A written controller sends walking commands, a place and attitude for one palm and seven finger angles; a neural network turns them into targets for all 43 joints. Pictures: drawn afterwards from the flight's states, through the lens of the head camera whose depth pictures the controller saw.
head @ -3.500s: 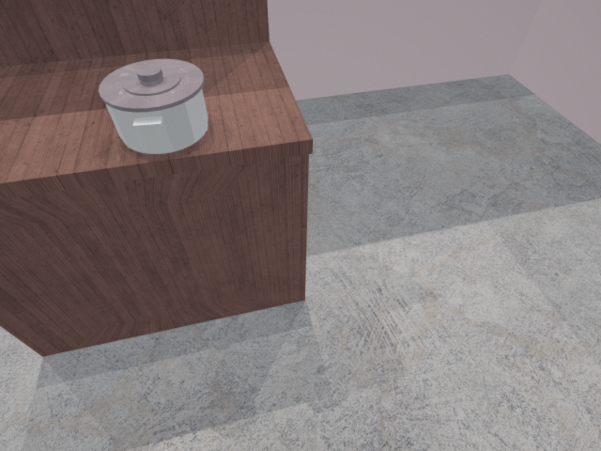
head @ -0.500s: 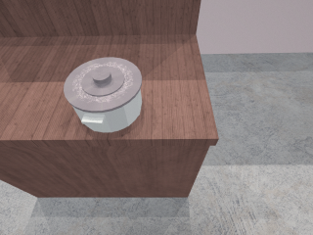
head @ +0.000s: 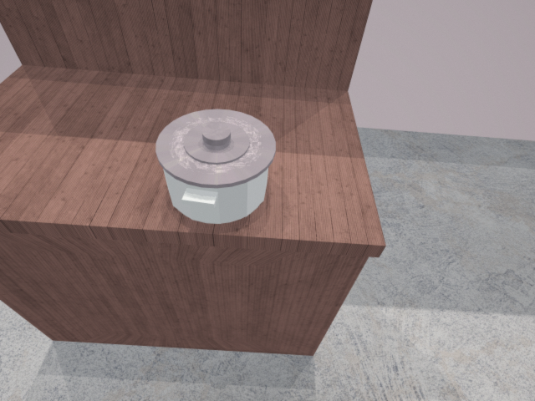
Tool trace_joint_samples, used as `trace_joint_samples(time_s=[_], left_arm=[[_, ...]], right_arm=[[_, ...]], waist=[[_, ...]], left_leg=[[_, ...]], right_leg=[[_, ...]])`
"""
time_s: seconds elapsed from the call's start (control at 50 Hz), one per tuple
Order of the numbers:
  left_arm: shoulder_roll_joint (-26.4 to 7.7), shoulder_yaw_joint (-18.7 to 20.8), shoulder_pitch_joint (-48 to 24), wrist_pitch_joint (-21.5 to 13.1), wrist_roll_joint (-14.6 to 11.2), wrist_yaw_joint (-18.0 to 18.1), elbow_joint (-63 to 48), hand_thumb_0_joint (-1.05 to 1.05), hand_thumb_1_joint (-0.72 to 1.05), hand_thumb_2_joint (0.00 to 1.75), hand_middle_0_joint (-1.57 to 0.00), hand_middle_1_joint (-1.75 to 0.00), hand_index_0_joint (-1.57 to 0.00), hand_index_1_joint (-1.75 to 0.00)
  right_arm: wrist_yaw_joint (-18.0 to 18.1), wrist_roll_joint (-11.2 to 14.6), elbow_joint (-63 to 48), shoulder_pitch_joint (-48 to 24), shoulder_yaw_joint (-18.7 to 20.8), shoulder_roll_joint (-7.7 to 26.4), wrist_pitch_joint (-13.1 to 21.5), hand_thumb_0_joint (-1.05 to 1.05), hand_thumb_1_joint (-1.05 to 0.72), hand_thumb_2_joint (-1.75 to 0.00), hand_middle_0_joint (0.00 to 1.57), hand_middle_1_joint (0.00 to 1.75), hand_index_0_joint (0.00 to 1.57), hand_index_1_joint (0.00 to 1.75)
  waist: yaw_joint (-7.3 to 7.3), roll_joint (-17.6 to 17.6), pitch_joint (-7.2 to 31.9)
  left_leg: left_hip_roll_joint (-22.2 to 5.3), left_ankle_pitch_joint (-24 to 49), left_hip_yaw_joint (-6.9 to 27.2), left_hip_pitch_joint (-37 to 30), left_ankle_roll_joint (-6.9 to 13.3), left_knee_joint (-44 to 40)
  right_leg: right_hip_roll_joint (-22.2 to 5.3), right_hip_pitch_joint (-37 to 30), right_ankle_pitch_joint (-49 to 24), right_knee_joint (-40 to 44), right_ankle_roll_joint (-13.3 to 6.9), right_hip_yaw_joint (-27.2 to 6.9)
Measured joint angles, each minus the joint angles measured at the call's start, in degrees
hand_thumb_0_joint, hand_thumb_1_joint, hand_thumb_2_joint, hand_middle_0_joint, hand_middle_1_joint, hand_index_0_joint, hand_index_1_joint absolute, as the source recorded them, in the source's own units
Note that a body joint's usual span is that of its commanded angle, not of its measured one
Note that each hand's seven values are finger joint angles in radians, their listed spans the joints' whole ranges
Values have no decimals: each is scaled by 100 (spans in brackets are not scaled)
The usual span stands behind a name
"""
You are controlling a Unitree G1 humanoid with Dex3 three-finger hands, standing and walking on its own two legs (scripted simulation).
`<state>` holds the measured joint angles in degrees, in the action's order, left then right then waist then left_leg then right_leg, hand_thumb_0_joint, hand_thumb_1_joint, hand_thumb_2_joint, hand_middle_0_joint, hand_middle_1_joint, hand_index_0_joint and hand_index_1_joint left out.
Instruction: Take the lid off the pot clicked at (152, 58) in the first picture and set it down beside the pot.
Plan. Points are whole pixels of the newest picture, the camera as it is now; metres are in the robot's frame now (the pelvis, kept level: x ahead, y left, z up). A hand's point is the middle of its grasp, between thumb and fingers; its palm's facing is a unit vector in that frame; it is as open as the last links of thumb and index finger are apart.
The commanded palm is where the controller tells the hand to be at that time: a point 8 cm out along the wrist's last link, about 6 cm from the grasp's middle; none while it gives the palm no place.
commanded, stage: come to a stop and stand still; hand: left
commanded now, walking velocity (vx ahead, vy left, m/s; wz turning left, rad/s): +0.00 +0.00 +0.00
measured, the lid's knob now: (216, 134) +0.50 +0.14 +0.13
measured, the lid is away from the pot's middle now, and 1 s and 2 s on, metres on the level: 0.00 0.00 0.00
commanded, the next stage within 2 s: look again from close up in 0.12 s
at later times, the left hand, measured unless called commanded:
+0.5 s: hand out of the picture +0.01 +0.19 -0.17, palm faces -0.02 -0.97 -0.23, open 7.4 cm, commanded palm none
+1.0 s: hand out of the picture +0.04 +0.18 -0.17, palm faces -0.02 -0.98 -0.21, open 7.4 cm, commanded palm none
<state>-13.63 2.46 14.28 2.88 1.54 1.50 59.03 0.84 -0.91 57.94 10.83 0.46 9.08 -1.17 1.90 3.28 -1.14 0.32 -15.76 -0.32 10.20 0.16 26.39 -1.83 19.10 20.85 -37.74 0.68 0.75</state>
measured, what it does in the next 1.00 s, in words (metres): stands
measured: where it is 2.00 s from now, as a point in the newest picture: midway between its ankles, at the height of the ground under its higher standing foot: outside the picture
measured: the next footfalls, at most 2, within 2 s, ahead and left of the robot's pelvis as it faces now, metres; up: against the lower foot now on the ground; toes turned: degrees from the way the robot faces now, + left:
none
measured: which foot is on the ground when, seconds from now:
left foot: down 0.00-1.00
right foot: down 0.00-1.00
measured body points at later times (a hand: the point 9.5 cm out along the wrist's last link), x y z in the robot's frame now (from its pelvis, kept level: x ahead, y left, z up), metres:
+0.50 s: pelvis +0.00 +0.01 +0.00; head +0.00 +0.00 +0.44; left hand +0.02 +0.24 -0.15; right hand +0.00 -0.21 -0.17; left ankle -0.02 +0.12 -0.74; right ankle -0.01 -0.11 -0.74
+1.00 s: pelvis +0.01 +0.00 +0.00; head +0.03 +0.00 +0.45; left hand +0.04 +0.23 -0.16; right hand +0.03 -0.23 -0.16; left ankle -0.02 +0.12 -0.74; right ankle -0.01 -0.11 -0.74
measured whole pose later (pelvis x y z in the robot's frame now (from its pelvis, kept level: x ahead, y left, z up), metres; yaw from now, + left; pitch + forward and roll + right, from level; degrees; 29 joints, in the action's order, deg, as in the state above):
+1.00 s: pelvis +0.01 +0.00 +0.00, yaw -1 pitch +0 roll +1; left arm -9.7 -0.7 14.9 -0.3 0.7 2.1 60.9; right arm 2.0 -0.2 62.0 14.6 -0.4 9.4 1.2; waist -0.1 0.2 -2.2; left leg -0.3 -17.6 -1.5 9.9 -0.2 27.7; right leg 0.1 11.4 17.9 -29.4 -0.6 -0.3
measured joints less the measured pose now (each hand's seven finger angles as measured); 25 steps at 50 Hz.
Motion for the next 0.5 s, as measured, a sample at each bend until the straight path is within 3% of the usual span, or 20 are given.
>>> trace_joint_samples(time_s=[0.06, 0.1, 0.24, 0.34, 0.5], left_arm=[[21, -43, 80, -63, -22, -17, 76, 1, 90, 90, -20, -30, -19, -30], [46, -89, 145, -143, -42, -12, 136, 1, 90, 90, -19, -30, -19, -30], [402, -250, 217, -335, -60, 68, 470, 1, 90, 90, -20, -30, -19, -30], [535, -364, 315, -361, -47, 81, 309, 1, 90, 90, -20, -30, -20, -30], [489, -354, 249, -317, -59, 60, 112, 1, 91, 90, -20, -30, -20, -30]], right_arm=[[71, 12, 144, 96, -20, -60, -1, 1, -92, -90, 20, 30, 20, 30], [79, 33, 217, 137, -33, -53, 34, 0, -93, -90, 20, 30, 20, 30], [72, 96, 442, 144, -9, 94, 100, 1, -93, -90, 20, 30, 20, 30], [13, 51, 107, 425, -31, 158, 145, 1, -92, -90, 20, 30, 20, 30], [34, 48, 87, 690, -100, 86, 161, 1, -92, -90, 20, 30, 20, 30]], waist=[[8, 2, 23], [2, 30, 15], [-143, -378, -96], [-227, -492, -32], [-239, -509, 44]], left_leg=[[65, 107, -37, -26, 27, -167], [149, 85, -85, 33, 24, -110], [-42, 104, -49, -1, -23, -93], [-59, -124, -60, 235, 19, 347], [15, -181, -117, 232, 59, 405]], right_leg=[[12, -213, 23, 33, -2, -26], [-25, -554, -438, 658, -14, -84], [171, -831, -606, 1171, -87, -42], [185, -646, -468, 858, -80, -51], [113, -558, -325, 629, -46, -111]])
